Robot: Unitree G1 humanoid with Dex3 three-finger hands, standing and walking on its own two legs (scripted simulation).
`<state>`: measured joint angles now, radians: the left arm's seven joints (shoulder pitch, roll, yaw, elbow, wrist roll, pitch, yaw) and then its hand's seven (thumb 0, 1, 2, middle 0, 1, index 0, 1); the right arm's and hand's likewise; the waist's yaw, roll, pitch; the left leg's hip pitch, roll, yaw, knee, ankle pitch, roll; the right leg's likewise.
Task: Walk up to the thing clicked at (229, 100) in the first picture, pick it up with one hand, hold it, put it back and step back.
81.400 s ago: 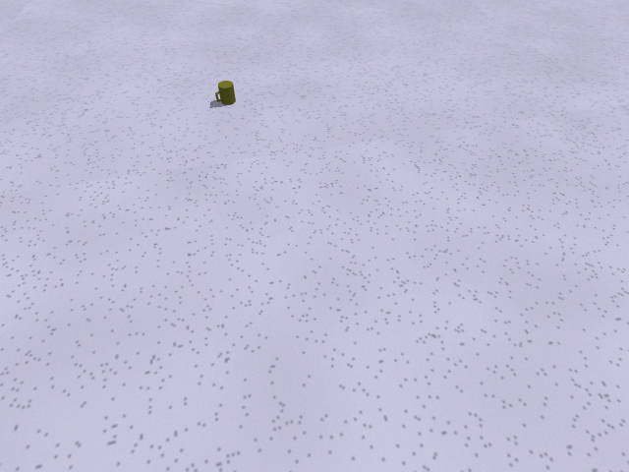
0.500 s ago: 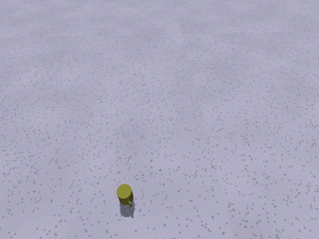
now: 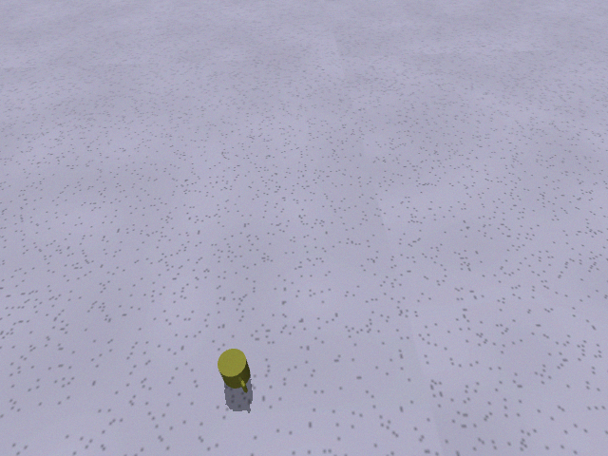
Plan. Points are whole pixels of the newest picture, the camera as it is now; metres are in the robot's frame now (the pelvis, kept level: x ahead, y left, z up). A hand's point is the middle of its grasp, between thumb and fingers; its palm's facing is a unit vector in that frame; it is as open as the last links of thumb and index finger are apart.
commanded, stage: stand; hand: left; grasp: from above
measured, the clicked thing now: (236, 373) +0.47 +0.24 -0.73
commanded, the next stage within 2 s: step back in 0.96 s
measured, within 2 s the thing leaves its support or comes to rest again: neither
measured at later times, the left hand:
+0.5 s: hand out of the picture +0.09 +0.24 -0.16, palm faces -0.01 -0.94 -0.34, open 7.4 cm
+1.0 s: hand out of the picture +0.09 +0.24 -0.15, palm faces -0.01 -0.94 -0.34, open 7.4 cm
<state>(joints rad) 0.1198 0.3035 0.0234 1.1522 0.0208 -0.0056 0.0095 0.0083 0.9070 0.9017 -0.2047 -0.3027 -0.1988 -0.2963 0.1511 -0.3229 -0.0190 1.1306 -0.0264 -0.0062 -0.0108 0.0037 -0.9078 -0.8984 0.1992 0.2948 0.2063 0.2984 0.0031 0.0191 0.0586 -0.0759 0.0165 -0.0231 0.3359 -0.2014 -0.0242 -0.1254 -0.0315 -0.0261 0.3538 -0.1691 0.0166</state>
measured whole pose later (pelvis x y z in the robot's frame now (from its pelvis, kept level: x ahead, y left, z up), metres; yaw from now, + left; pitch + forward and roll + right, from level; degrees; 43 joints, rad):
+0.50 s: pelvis +0.01 +0.00 +0.00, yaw +0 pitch -3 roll +0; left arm 0.10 0.32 0.02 1.14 0.01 -0.01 0.00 0.01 0.91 0.90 -0.20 -0.30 -0.20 -0.30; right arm 0.13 -0.33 -0.01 1.13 -0.02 -0.01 -0.01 0.00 -0.91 -0.90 0.20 0.29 0.21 0.30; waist 0.00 0.01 0.05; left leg -0.07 0.02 -0.02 0.32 -0.21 -0.03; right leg -0.12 -0.02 -0.02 0.34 -0.18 0.01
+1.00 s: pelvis +0.01 +0.00 +0.00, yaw -1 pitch -2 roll +0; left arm 0.10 0.33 0.02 1.12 0.00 -0.01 0.00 0.01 0.91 0.90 -0.20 -0.30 -0.20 -0.30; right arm 0.11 -0.34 -0.02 1.12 -0.02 0.00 0.00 0.00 -0.91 -0.90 0.20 0.29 0.21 0.30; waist 0.00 0.02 0.06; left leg -0.09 0.03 -0.01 0.34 -0.22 -0.03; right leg -0.15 -0.02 -0.02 0.37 -0.18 0.01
